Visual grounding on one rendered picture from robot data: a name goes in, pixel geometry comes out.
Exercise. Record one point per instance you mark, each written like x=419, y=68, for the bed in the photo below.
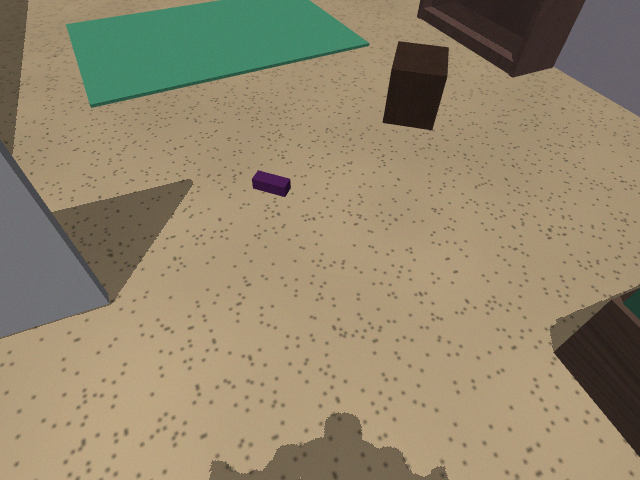
x=604, y=357

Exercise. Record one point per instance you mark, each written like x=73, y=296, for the bookshelf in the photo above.
x=517, y=36

